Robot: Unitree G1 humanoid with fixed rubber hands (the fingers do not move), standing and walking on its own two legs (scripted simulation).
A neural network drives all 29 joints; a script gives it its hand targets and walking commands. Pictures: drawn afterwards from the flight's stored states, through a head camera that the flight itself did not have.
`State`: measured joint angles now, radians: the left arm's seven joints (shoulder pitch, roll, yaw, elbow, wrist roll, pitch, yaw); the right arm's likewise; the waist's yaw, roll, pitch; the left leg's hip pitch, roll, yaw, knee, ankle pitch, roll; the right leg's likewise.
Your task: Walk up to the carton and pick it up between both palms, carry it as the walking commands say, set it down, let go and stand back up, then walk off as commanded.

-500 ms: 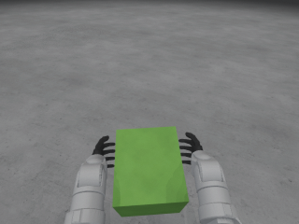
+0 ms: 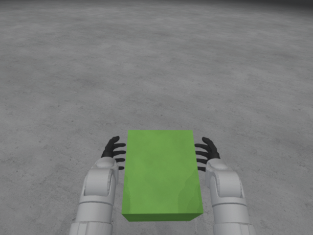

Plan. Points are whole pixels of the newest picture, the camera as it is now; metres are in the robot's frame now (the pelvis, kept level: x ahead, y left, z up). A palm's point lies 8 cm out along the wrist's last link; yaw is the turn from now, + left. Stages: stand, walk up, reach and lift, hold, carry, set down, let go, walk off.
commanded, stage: carry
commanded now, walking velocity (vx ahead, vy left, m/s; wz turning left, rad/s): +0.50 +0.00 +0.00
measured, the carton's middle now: (159, 176) +0.31 -0.02 -0.01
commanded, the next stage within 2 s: none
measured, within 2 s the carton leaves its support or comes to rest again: neither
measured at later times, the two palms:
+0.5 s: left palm (121, 112) +0.49 +0.10 +0.09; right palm (199, 112) +0.49 -0.15 +0.09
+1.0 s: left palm (121, 67) +0.84 +0.14 +0.09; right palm (176, 67) +0.83 -0.12 +0.09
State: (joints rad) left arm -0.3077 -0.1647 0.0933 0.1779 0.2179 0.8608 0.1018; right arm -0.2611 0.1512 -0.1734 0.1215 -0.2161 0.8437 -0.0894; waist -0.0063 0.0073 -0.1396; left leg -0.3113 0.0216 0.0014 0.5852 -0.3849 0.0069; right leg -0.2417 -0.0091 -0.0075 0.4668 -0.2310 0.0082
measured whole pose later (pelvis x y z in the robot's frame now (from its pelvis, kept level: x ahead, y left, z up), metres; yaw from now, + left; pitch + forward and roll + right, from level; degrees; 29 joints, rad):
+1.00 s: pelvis +0.52 +0.02 +0.01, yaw -2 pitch +6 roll -1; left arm -0.40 -0.20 0.13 -0.16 0.13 1.22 0.26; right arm -0.40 0.20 -0.13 -0.18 -0.12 1.22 -0.29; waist -0.01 0.00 0.00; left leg -0.12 0.04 0.24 0.26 -0.24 0.03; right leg -0.57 -0.08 -0.11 0.73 -0.20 0.02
